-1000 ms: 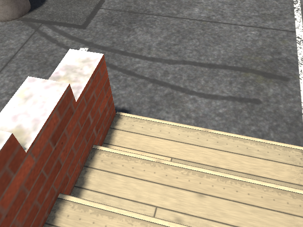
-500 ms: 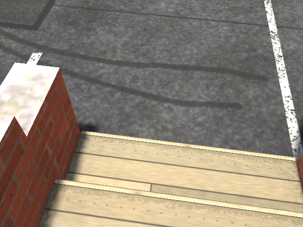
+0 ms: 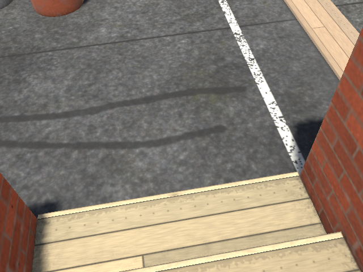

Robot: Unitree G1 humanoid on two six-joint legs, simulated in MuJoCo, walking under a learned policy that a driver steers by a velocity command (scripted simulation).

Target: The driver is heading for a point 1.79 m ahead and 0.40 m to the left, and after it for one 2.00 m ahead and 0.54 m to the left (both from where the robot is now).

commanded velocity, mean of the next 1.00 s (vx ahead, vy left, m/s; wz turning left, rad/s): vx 0.01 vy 0.00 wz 0.34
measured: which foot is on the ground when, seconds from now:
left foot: up 0.00-0.16, down 0.18-0.52, up 0.54-0.90, down 0.92-1.00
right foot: down 0.00-0.20, up 0.22-0.50, down 0.52-0.92, up 0.94-1.00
